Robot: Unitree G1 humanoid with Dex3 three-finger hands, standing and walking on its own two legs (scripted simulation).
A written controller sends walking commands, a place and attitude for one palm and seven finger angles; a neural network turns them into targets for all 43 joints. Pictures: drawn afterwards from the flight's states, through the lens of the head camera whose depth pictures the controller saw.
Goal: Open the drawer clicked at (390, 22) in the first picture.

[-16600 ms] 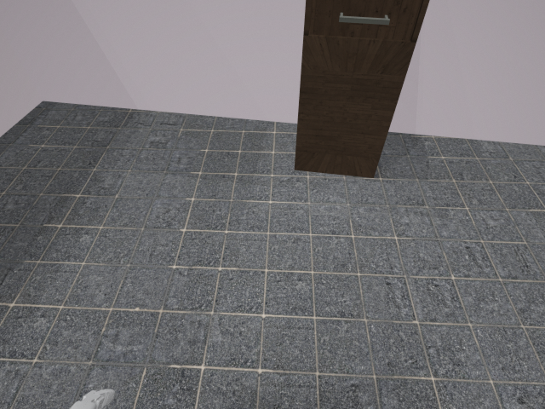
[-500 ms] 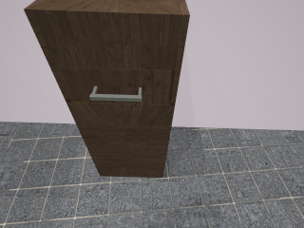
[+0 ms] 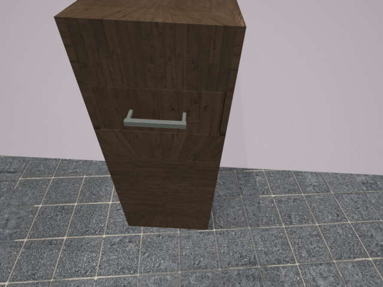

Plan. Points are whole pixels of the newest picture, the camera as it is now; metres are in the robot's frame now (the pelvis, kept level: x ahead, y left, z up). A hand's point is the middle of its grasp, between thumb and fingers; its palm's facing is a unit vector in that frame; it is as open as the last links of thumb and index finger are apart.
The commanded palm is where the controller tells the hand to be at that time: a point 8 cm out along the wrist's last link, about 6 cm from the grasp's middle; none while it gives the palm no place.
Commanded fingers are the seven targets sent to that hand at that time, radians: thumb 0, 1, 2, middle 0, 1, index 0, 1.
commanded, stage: shuffle to correct the standing spot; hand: left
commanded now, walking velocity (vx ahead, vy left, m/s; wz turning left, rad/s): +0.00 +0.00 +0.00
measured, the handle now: (156, 119) +0.56 +0.14 +0.03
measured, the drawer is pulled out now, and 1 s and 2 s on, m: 0.00 0.00 0.00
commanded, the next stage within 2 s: come to a stop and stand still in 0.36 s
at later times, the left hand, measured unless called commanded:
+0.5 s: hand out of the picture -0.03 +0.12 -0.18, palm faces +0.06 -0.99 -0.15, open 7.4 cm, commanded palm none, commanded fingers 0.00 0.90 0.90 -0.20 -0.30 -0.20 -0.30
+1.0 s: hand out of the picture +0.03 +0.16 -0.18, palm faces +0.00 -0.98 -0.22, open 7.4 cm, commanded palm none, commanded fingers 0.00 0.90 0.90 -0.20 -0.30 -0.20 -0.30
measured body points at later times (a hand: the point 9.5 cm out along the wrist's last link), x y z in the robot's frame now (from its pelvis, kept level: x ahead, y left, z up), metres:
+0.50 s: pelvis +0.02 -0.04 +0.00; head +0.02 -0.03 +0.45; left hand -0.04 +0.17 -0.16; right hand +0.00 -0.26 -0.16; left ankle +0.02 +0.07 -0.72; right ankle +0.01 -0.11 -0.74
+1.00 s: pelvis +0.02 -0.02 -0.01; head +0.04 -0.02 +0.44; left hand +0.03 +0.21 -0.16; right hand +0.08 -0.25 -0.16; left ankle +0.07 +0.06 -0.74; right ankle +0.01 -0.11 -0.74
